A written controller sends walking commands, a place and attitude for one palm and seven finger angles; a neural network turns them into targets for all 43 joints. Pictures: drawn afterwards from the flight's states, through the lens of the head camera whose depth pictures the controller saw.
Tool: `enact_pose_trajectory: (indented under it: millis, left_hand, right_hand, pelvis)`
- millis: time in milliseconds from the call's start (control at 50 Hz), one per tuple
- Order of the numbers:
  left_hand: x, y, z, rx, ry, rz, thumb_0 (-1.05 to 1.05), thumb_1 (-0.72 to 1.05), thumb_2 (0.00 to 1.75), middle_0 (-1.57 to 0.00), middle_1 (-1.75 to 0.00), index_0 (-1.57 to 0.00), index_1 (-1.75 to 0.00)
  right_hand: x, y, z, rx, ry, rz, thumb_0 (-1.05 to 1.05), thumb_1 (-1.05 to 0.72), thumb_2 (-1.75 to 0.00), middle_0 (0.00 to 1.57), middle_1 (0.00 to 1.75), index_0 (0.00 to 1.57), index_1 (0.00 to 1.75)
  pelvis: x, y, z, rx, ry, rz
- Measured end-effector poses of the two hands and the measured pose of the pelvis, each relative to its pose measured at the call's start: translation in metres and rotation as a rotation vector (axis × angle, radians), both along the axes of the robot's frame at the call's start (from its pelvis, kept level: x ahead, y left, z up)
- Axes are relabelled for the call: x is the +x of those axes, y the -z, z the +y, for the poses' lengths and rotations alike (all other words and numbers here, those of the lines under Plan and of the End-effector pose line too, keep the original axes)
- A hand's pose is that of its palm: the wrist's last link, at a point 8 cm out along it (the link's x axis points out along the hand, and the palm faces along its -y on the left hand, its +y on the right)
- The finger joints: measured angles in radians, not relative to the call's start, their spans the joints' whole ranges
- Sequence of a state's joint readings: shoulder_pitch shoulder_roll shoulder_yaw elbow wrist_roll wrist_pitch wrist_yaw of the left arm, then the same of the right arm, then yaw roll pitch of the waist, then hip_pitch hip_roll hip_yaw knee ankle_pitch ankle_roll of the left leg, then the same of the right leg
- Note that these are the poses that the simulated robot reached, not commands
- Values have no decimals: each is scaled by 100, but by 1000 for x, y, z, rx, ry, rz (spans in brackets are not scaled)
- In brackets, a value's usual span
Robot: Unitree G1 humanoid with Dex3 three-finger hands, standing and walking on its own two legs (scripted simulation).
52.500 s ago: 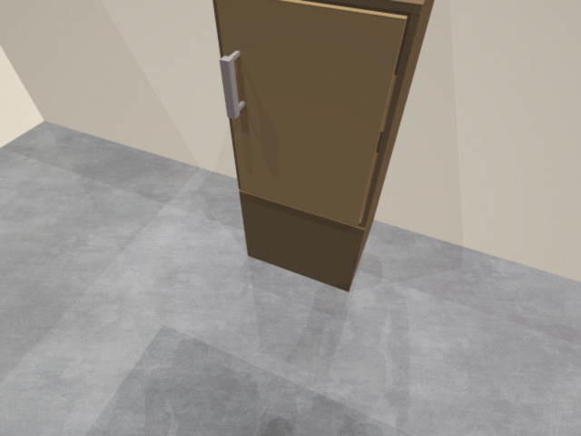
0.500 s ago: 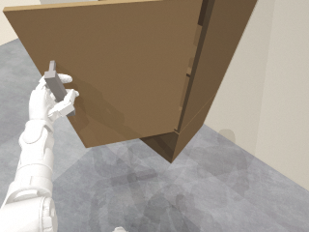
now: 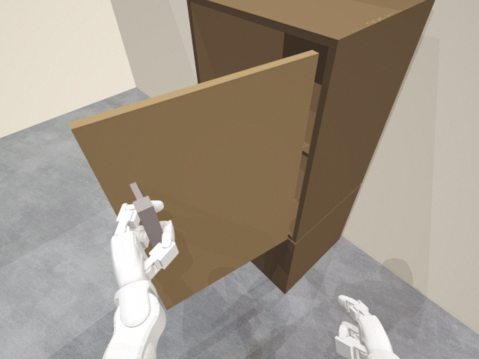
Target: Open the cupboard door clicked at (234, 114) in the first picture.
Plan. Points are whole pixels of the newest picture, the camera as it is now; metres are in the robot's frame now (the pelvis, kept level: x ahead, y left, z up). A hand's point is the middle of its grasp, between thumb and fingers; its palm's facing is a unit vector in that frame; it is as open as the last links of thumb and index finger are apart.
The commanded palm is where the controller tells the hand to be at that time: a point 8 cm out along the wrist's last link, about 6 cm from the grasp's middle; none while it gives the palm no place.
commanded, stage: pull the door open along its arc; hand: left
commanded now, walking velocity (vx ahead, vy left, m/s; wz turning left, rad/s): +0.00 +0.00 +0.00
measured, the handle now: (150, 223) +0.33 +0.17 +0.08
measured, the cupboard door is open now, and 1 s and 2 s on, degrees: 80 86 88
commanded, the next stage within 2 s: open thumb and fingers to let go in 0.14 s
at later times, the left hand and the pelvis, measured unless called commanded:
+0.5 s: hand (186, 256) +0.26 +0.09 +0.08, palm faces +0.40 -0.92 +0.01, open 7.4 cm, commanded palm +0.21 +0.14 +0.08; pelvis -0.01 -0.02 +0.00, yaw +2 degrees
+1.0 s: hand (182, 262) +0.25 +0.10 +0.08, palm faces +0.37 -0.93 +0.02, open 14.8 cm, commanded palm +0.21 +0.14 +0.08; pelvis -0.02 +0.01 -0.01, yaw +2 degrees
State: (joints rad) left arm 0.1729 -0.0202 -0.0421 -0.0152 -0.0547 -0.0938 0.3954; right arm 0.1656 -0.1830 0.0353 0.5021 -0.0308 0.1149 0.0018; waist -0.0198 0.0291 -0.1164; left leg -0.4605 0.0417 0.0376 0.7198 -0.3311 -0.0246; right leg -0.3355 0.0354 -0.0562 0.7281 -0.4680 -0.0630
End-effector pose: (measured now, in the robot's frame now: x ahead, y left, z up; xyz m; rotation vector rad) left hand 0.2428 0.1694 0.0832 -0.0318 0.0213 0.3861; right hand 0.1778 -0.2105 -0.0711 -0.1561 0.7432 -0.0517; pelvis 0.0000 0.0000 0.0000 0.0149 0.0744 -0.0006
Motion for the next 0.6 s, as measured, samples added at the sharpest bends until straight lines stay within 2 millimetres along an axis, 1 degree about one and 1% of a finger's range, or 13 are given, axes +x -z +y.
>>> enact_pose_trajectory:
  millis: [140,240,300,380,480,600]
  left_hand:
    - [-21,-1,-23,19,-18,9,2,66,72,-34,-131,-36,-133]
    - [-31,-1,-38,14,-41,3,2,67,74,-32,-132,-35,-133]
    - [-33,0,-40,28,-61,-6,1,66,75,-32,-133,-34,-133]
    - [-27,2,-38,51,-47,-14,1,64,77,-34,-133,-35,-133]
    - [-22,1,-34,30,-27,-15,1,50,72,-35,-131,-36,-131]
    - [-28,1,-32,19,-34,-12,1,19,60,-34,-128,-35,-128]
  right_hand:
    - [-15,13,-20,-10,9,55,0,-90,-90,20,30,20,30]
    - [-28,24,-32,-27,5,98,1,-90,-90,20,30,20,30]
    - [-32,30,-37,-41,-4,116,1,-90,-90,20,30,20,30]
    - [-33,35,-37,-46,-6,131,1,-90,-90,20,30,20,30]
    - [-29,31,-32,-29,-4,107,1,-90,-90,20,30,20,30]
    - [-21,24,-22,-19,-23,67,1,-90,-90,20,30,20,30]
  pelvis:
    - [1,0,-12,9,-14,-16]
    - [-1,2,-17,13,-28,-17]
    - [-4,4,-19,15,-37,-13]
    - [-7,5,-21,16,-42,-12]
    - [-8,3,-21,17,-38,-12]
    - [-8,3,-15,14,-38,-15]
